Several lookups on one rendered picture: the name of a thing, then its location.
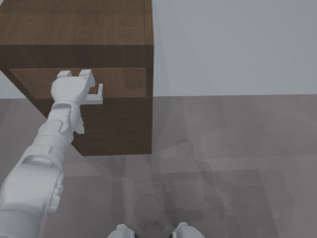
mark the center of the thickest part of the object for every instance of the robot right shin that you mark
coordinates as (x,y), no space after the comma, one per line
(182,224)

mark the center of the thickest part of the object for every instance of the handle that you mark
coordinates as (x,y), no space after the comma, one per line
(92,99)

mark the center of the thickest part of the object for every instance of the left robot upper arm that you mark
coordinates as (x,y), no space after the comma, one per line
(33,191)

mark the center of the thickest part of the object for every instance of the robot left forearm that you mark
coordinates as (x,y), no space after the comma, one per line
(52,142)

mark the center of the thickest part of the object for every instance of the drawer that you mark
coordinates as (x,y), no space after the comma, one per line
(117,81)

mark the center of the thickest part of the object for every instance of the robot left hand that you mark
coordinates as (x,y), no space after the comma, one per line
(74,89)

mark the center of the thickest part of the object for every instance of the robot left shin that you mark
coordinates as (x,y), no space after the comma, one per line
(120,226)

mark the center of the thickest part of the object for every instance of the cabinet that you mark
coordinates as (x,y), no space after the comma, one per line
(87,34)

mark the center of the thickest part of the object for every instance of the robot shin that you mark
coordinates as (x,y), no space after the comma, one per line
(182,224)
(120,226)

